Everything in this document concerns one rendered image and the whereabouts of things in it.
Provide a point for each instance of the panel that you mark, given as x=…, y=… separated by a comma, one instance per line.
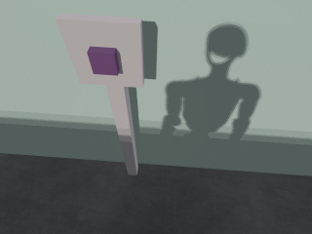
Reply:
x=79, y=33

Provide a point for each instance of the button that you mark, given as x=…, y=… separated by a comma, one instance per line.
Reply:
x=104, y=60

